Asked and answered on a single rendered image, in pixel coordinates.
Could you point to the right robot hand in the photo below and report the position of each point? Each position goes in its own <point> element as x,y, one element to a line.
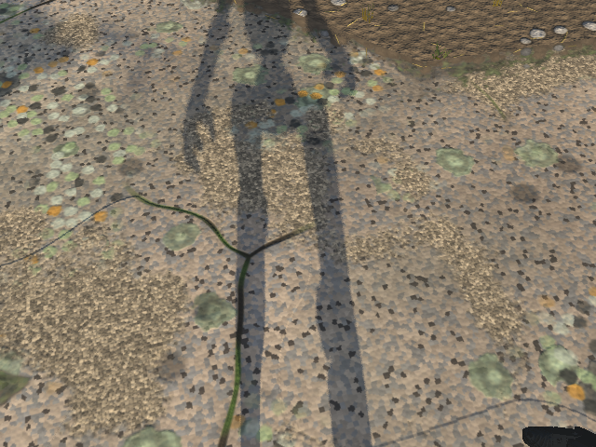
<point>558,437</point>

